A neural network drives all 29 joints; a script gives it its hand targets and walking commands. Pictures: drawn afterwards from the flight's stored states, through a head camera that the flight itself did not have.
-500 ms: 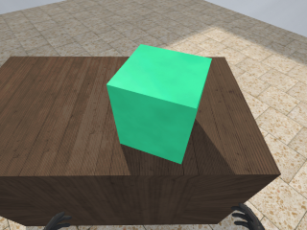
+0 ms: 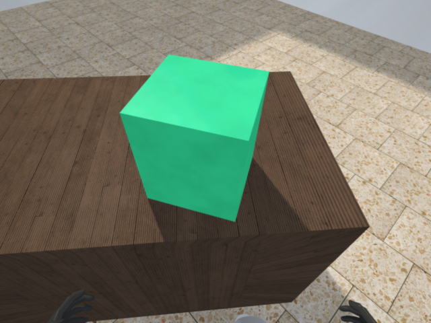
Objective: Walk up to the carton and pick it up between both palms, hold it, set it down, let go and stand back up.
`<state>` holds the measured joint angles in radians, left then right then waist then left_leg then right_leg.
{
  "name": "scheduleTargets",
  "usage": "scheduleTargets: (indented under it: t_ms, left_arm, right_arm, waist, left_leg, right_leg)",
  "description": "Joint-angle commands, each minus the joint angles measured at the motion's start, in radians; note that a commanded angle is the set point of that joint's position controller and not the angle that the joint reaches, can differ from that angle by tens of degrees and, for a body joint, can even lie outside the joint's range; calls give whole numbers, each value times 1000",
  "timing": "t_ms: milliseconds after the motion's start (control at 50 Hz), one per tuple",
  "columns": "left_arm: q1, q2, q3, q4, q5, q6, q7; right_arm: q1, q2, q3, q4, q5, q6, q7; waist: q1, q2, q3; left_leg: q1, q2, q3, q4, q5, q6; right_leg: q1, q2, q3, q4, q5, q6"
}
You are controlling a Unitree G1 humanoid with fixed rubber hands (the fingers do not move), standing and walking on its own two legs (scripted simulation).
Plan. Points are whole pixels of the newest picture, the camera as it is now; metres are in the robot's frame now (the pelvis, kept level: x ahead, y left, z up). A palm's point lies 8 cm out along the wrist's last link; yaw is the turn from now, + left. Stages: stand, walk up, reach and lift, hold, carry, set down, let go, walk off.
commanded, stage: walk up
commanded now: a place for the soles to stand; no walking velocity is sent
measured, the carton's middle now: (202, 140) +0.46 +0.03 +0.08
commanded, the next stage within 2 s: reach and lift in 1.42 s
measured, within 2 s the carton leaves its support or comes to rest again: neither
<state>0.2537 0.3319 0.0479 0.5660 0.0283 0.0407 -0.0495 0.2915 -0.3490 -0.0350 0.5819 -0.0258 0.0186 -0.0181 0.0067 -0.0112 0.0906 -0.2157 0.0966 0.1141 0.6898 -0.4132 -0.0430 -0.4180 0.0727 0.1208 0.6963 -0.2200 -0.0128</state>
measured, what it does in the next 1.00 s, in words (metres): steps on the spot: right foot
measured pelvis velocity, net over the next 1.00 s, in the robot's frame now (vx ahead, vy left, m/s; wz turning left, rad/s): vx -0.01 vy -0.02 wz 0.03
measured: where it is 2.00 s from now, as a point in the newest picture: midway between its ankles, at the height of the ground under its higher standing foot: outside the picture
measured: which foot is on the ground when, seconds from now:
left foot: down 0.00-1.00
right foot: down 0.00-0.28, up 0.30-0.42, down 0.44-1.00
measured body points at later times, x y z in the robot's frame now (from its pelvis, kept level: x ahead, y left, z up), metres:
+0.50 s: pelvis -0.02 +0.00 +0.01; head -0.01 +0.01 +0.46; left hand +0.11 +0.26 -0.10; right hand +0.07 -0.27 -0.08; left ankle -0.03 +0.11 -0.72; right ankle +0.03 -0.14 -0.72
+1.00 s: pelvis -0.01 -0.02 +0.02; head +0.00 -0.02 +0.46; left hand +0.13 +0.24 -0.08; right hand +0.10 -0.29 -0.09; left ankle -0.03 +0.11 -0.72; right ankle +0.03 -0.14 -0.72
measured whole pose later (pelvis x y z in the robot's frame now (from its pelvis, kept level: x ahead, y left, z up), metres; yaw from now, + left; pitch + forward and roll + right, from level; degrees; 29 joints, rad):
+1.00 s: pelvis -0.01 -0.02 +0.02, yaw +2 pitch -1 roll +0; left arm 0.22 0.27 0.01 0.66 0.01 0.01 -0.01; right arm 0.37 -0.30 -0.01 0.59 -0.01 0.00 0.00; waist 0.00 0.00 0.03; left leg -0.21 0.00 0.00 0.56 -0.34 -0.01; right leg -0.31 0.01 0.04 0.58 -0.26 0.00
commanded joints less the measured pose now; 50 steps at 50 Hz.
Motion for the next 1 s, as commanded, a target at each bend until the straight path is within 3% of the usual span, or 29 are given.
scheduleTargets:
  t_ms: [0,20,40,60,80,120,180,200,220,240,260,280,300,320,360,400,420,440,480,540,640,800,980]
  left_arm:
    - [21,162,55,-80,-10,-15,0]
    - [23,178,59,-74,-19,-11,4]
    - [29,182,62,-65,-18,-5,10]
    - [28,176,66,-61,-6,3,21]
    - [9,168,67,-62,6,10,30]
    - [-39,142,59,-61,22,24,37]
    - [-51,107,37,-39,8,28,38]
    - [-47,97,31,-32,-4,26,36]
    - [-31,78,25,-28,-13,23,34]
    - [-15,59,21,-31,-15,22,32]
    - [-3,70,30,-18,-8,21,34]
    - [11,73,30,-4,-4,19,27]
    - [2,69,25,4,-9,11,22]
    - [-7,56,20,8,-12,3,22]
    - [-8,30,16,13,3,-22,22]
    - [-57,43,12,-6,8,-39,32]
    - [-58,60,11,-10,13,-44,39]
    - [-61,87,17,1,9,-45,42]
    - [5,54,9,35,-18,-42,40]
    - [-25,67,10,25,-13,-42,47]
    - [-42,73,9,19,-17,-48,47]
    - [-47,70,5,17,-17,-50,44]
    - [-57,70,3,20,-16,-44,45]
  right_arm:
    - [-18,-126,-48,-80,12,1,-8]
    - [7,-90,-41,-79,24,6,-8]
    - [29,-77,-38,-79,24,10,-11]
    - [55,-77,-37,-70,25,10,-13]
    - [83,-78,-39,-59,28,6,-16]
    - [125,-76,-40,-43,32,-14,-22]
    - [153,-66,-41,-36,22,-29,-13]
    - [155,-66,-44,-39,14,-32,-10]
    - [144,-94,-50,-46,3,-34,-10]
    - [108,-151,-61,-53,1,-35,-9]
    - [10,-172,-67,-65,0,-33,-9]
    - [-48,-131,-56,-78,-4,-40,-10]
    - [-55,-97,-42,-79,-5,-49,-12]
    - [-48,-94,-38,-73,-3,-53,-9]
    - [-9,-111,-33,-51,15,-50,6]
    - [48,-103,-27,-50,25,-44,21]
    - [75,-92,-20,-57,32,-46,25]
    - [134,-67,-14,-52,47,-46,24]
    - [78,-86,-23,-54,24,-35,18]
    - [84,-65,-18,-62,23,-31,18]
    - [97,-61,-18,-66,13,-36,19]
    - [89,-62,-17,-65,13,-42,17]
    - [96,-61,-18,-61,15,-41,16]
  waist:
    - [21,-41,-71]
    - [21,-129,-87]
    - [22,-164,-74]
    - [22,-166,-68]
    - [13,-163,-79]
    - [-4,-171,-105]
    - [-27,-119,-151]
    - [-35,-98,-144]
    - [-31,-46,-121]
    - [-14,68,-75]
    - [7,135,15]
    - [33,102,58]
    - [33,69,74]
    - [30,72,76]
    - [18,121,21]
    - [-4,132,-39]
    - [-7,114,-76]
    - [-33,81,-129]
    - [7,80,-112]
    - [-4,15,-64]
    - [-17,-41,-65]
    - [-9,-30,-111]
    - [-4,-1,-98]
  left_leg:
    - [-93,18,-35,-39,-37,94]
    - [-53,-82,-5,91,-112,61]
    - [-82,-124,-34,170,-221,47]
    - [-127,-113,-73,237,-263,48]
    - [-151,-99,-100,263,-251,53]
    - [-129,-88,-100,159,-179,51]
    - [27,-101,-65,-152,-7,47]
    - [77,-100,-92,-237,42,62]
    - [84,-29,-197,-297,-22,97]
    - [-24,123,-402,-387,-257,163]
    - [-226,231,-481,-456,-352,210]
    - [-287,220,-452,-462,-283,206]
    - [-265,173,-392,-441,-153,171]
    - [-245,142,-341,-420,-58,143]
    - [-200,83,-261,-340,83,127]
    - [-131,51,-228,-278,212,100]
    - [-121,42,-215,-246,274,89]
    - [-118,8,-198,-262,216,76]
    - [-47,8,-203,-274,108,91]
    - [-90,1,-198,-262,90,93]
    - [-39,-23,-184,-221,127,82]
    - [-26,-22,-189,-213,202,75]
    - [-51,-20,-202,-221,202,74]
  right_leg:
    - [82,-120,179,-178,67,-104]
    - [34,-172,318,-305,-37,-149]
    - [28,-205,426,-386,-120,-176]
    - [53,-223,457,-409,-170,-187]
    - [78,-223,433,-392,-166,-197]
    - [104,-194,357,-346,-84,-188]
    - [79,-159,277,-320,-200,-112]
    - [34,-141,245,-299,-238,-70]
    - [-23,-110,179,-236,-255,-19]
    - [-55,-30,59,-84,-252,34]
    - [24,-19,-10,64,-220,39]
    - [84,-51,9,96,-178,26]
    - [78,-55,9,52,-143,22]
    - [86,-64,1,9,-100,19]
    - [177,-69,-49,-117,-2,13]
    - [218,-85,-9,-198,72,0]
    - [256,-122,39,-197,155,-12]
    - [276,-141,75,-161,164,-27]
    - [193,-114,27,-172,61,-13]
    - [169,-125,37,-199,24,-16]
    - [106,-152,67,-243,-4,-32]
    - [154,-156,43,-220,80,-39]
    - [173,-153,20,-210,81,-38]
